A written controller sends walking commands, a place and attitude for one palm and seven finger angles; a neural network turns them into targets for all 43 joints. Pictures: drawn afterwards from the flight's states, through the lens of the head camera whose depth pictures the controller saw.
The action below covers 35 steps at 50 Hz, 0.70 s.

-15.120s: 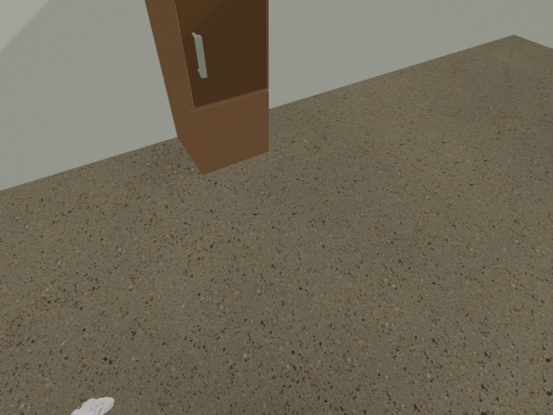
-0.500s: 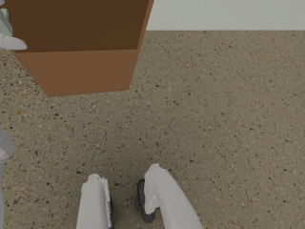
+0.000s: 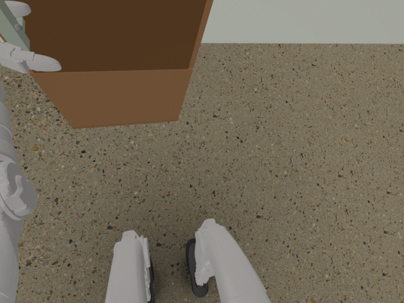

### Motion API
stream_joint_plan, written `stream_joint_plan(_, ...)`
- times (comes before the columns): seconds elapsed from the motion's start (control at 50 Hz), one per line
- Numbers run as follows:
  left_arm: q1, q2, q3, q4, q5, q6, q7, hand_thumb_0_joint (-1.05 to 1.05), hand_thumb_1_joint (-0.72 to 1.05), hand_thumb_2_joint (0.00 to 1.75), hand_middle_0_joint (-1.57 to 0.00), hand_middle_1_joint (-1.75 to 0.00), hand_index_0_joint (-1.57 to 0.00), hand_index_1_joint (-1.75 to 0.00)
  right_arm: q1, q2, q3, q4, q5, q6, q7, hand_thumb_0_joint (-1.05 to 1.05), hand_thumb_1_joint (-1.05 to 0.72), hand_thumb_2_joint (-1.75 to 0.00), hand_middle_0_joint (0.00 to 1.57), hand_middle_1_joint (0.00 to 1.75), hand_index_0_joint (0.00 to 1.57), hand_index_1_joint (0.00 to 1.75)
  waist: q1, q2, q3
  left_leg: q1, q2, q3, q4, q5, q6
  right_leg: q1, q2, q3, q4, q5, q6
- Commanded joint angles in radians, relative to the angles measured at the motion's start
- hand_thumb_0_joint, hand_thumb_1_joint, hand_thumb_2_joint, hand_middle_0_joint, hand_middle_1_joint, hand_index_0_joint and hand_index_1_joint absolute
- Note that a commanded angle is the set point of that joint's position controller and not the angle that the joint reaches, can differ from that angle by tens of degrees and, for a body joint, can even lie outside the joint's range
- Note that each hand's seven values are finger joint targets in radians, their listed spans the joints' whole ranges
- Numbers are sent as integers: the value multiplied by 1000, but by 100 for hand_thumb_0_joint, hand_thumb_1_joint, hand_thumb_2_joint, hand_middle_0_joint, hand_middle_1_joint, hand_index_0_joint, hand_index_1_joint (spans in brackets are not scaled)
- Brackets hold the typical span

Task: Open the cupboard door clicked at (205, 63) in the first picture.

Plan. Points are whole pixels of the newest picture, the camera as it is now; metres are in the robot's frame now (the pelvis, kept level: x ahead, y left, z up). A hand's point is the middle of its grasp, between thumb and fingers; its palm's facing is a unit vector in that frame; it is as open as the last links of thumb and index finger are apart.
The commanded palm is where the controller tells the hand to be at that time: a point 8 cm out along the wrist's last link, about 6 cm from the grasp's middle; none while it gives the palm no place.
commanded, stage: slide the fingers in behind the handle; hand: left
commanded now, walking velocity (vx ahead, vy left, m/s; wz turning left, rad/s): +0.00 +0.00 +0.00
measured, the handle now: out of the picture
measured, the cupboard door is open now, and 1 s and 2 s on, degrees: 0 0 36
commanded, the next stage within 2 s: close the thumb around the handle in 0.22 s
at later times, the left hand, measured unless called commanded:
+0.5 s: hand (18, 27) +0.57 +0.24 +0.04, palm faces +0.09 -1.00 -0.02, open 13.1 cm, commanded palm +0.56 +0.23 +0.04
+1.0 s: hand (18, 26) +0.57 +0.24 +0.04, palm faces +0.11 -0.99 -0.02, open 5.7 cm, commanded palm +0.57 +0.23 +0.04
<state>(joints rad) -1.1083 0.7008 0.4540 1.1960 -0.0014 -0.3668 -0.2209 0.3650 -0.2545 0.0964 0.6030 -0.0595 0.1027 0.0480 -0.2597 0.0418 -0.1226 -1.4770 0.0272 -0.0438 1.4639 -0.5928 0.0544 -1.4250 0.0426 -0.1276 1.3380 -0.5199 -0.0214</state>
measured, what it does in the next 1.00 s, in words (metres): stands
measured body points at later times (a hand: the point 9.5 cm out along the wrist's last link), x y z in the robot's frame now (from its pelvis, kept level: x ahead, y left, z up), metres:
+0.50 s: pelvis +0.00 +0.00 +0.00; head +0.21 +0.06 +0.39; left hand +0.56 +0.29 +0.05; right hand -0.01 -0.26 -0.09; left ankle +0.02 +0.08 -0.58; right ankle +0.05 -0.12 -0.58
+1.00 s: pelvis +0.00 +0.00 +0.00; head +0.21 +0.06 +0.39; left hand +0.56 +0.29 +0.05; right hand -0.02 -0.26 -0.09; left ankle +0.02 +0.08 -0.58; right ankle +0.05 -0.12 -0.58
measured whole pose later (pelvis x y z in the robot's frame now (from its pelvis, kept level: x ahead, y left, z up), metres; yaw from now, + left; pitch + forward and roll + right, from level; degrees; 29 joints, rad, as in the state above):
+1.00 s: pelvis +0.00 +0.00 +0.00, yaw +0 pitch +35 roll -8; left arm -1.12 0.70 0.44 1.20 -0.01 -0.38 -0.21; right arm 0.37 -0.25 0.09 0.61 -0.06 0.11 0.05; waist -0.26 0.04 -0.12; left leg -1.48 0.02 -0.05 1.47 -0.59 0.05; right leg -1.43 0.04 -0.13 1.34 -0.52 -0.02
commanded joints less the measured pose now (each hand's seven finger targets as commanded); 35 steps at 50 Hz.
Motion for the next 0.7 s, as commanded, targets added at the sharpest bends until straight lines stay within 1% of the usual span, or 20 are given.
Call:
stream_joint_plan(0.0, -454, 189, -9, -201, -11, -91, -18, 0, -50, 30, -30, -120, -30, -120, 240, -230, -80, 4, 1, -3, -16, 0, -90, -90, 20, 30, 20, 30, -38, 289, -605, 617, 29, -117, -156, 507, -32, 176, 16, 57, -125, 252, -11)
stream_joint_plan(0.02, -460, 186, -18, -187, -8, -88, -18, 0, -50, 30, -30, -120, -30, -120, 240, -230, -79, 7, 2, -2, -18, 0, -90, -90, 20, 30, 20, 30, -47, 269, -592, 596, 28, -114, -154, 488, -27, 178, 17, 60, -127, 245, -10)
stream_joint_plan(0.1, -486, 195, -19, -193, -2, -94, -18, 0, -50, 30, -30, -120, -30, -120, 241, -229, -79, 10, 0, -1, -19, 0, -90, -90, 20, 30, 20, 30, -51, 294, -601, 601, 28, -113, -144, 502, -27, 168, 15, 59, -119, 255, -12)
stream_joint_plan(0.14, -468, 203, -10, -193, -5, -92, -20, 0, -50, 30, -30, -120, -30, -120, 240, -227, -78, 2, 1, 0, -18, 0, -90, -90, 20, 30, 20, 30, -39, 301, -615, 590, 23, -103, -142, 503, -24, 192, 15, 64, -121, 261, -12)
stream_joint_plan(0.22, -463, 196, -17, -196, -10, -89, -32, 0, -50, 30, -30, -120, -30, -120, 236, -228, -79, -2, 2, 4, -19, 0, -90, -90, 20, 30, 20, 30, -34, 317, -626, 613, 25, -107, -143, 523, -28, 187, 16, 62, -118, 268, -14)
stream_joint_plan(0.24, -463, 186, -20, -197, -13, -85, -32, 0, -50, 30, -30, -120, -30, -120, 234, -226, -79, -1, 3, 4, -18, 0, -90, -90, 20, 30, 20, 30, -40, 297, -621, 600, 25, -104, -141, 512, -24, 193, 17, 62, -122, 269, -11)
stream_joint_plan(0.3, -465, 207, -8, -212, -9, -86, -30, 0, -50, 30, -30, -120, -30, -120, 237, -229, -79, -2, 3, 5, -19, 0, -90, -90, 20, 30, 20, 30, -31, 324, -635, 625, 28, -112, -144, 531, -30, 181, 16, 59, -114, 270, -13)
stream_joint_plan(0.32, -457, 181, -28, -199, -8, -80, -31, 0, -44, 32, -30, -121, -30, -121, 234, -229, -79, -3, 5, 7, -19, 0, -90, -90, 20, 30, 20, 30, -38, 311, -620, 624, 27, -113, -145, 526, -30, 172, 15, 59, -118, 265, -12)
stream_joint_plan(0.34, -461, 206, -5, -207, -11, -81, -27, 0, -39, 35, -31, -121, -31, -121, 234, -228, -78, -4, 3, 5, -19, 0, -90, -90, 20, 30, 20, 30, -31, 303, -620, 604, 27, -109, -144, 512, -27, 189, 16, 59, -118, 263, -11)
stream_joint_plan(0.36, -467, 190, -20, -209, -8, -84, -28, 0, -33, 37, -31, -122, -31, -122, 235, -227, -79, -2, 3, 4, -18, 0, -90, -90, 20, 30, 20, 30, -39, 314, -623, 628, 29, -117, -147, 522, -29, 167, 16, 58, -114, 261, -13)
stream_joint_plan(0.38, -462, 193, -14, -210, -11, -84, -27, 0, -28, 40, -32, -122, -32, -122, 235, -230, -78, -4, 3, 5, -18, 0, -90, -90, 20, 30, 20, 30, -32, 315, -629, 631, 28, -119, -151, 522, -33, 170, 16, 55, -115, 257, -13)
stream_joint_plan(0.44, -480, 182, -26, -200, -11, -78, -23, 0, -11, 47, -33, -124, -33, -124, 234, -228, -78, -1, 3, 3, -19, 0, -90, -90, 20, 30, 20, 30, -50, 284, -608, 595, 27, -111, -146, 491, -24, 176, 17, 59, -122, 251, -9)
stream_joint_plan(0.48, -469, 203, -10, -208, -7, -88, -23, 0, 0, 52, -34, -125, -34, -125, 237, -230, -78, -3, 3, 2, -19, 0, -90, -90, 20, 30, 20, 30, -35, 308, -628, 622, 28, -121, -152, 513, -32, 172, 16, 54, -113, 252, -13)
stream_joint_plan(0.5, -461, 186, -18, -197, -9, -84, -23, 0, 6, 54, -34, -126, -34, -126, 231, -228, -78, -4, 4, 1, -17, 0, -90, -90, 20, 30, 20, 30, -35, 312, -622, 617, 26, -115, -147, 505, -30, 163, 16, 57, -117, 248, -12)
stream_joint_plan(0.54, -469, 207, -8, -199, -8, -83, -22, 0, 17, 59, -35, -127, -35, -127, 234, -230, -77, -3, 3, 1, -20, 0, -90, -90, 20, 30, 20, 30, -40, 289, -612, 598, 28, -114, -149, 488, -27, 174, 16, 58, -118, 243, -10)
stream_joint_plan(0.58, -469, 190, -18, -223, -8, -94, -23, 0, 28, 64, -36, -128, -36, -128, 236, -230, -80, -1, 3, 1, -17, 0, -90, -90, 20, 30, 20, 30, -31, 338, -634, 661, 31, -130, -158, 531, -41, 143, 14, 51, -112, 246, -14)
stream_joint_plan(0.6, -455, 180, -21, -209, -8, -92, -23, 0, 34, 66, -36, -129, -36, -129, 233, -229, -81, -2, 3, 2, -16, 0, -90, -90, 20, 30, 20, 30, -28, 334, -624, 656, 30, -127, -157, 527, -42, 142, 14, 52, -113, 244, -15)
stream_joint_plan(0.64, -463, 167, -30, -204, -10, -86, -20, 0, 45, 71, -37, -130, -37, -130, 234, -229, -80, 0, 2, 2, -16, 0, -90, -90, 20, 30, 20, 30, -41, 302, -611, 635, 30, -124, -157, 498, -35, 146, 16, 53, -120, 237, -11)
stream_joint_plan(0.66, -476, 191, -13, -208, -7, -92, -18, 0, 51, 73, -37, -131, -37, -131, 238, -231, -80, 2, 1, 0, -18, 0, -90, -90, 20, 30, 20, 30, -42, 305, -610, 644, 33, -135, -160, 503, -37, 134, 14, 50, -113, 236, -13)
stream_joint_plan(0.68, -482, 176, -30, -196, -5, -89, -18, 0, 56, 76, -38, -131, -38, -131, 238, -232, -79, 2, 2, 1, -17, 0, -90, -90, 20, 30, 20, 30, -45, 305, -608, 638, 31, -135, -161, 498, -38, 131, 15, 50, -114, 231, -12)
